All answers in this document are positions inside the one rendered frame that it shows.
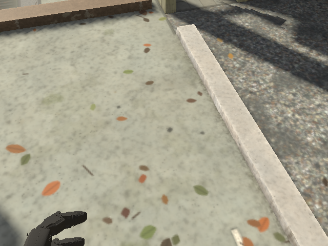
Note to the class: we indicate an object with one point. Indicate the robot left hand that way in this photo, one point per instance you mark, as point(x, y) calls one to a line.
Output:
point(54, 224)

